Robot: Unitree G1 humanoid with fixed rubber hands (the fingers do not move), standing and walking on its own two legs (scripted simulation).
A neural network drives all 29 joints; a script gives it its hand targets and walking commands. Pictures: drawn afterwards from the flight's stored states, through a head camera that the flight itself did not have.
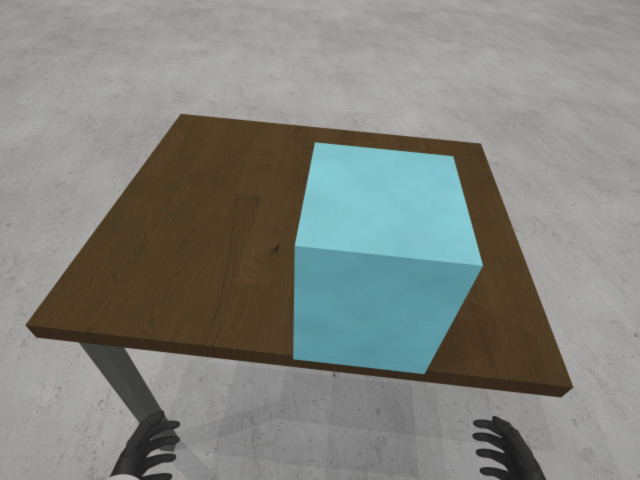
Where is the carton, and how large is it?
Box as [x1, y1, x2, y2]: [293, 142, 482, 373]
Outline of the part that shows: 315,142 295,242 293,358 424,373 482,266 453,157 445,155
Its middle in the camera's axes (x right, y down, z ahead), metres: +0.07 +0.03 +0.57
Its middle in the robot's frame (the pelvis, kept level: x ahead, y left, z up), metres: +0.41 -0.04 +0.05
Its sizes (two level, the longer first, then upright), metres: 0.210 0.200 0.250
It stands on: a table, 0.71 m high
